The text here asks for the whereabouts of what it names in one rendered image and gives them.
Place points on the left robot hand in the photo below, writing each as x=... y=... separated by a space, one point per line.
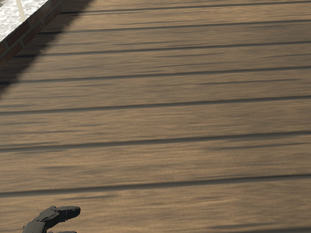
x=51 y=217

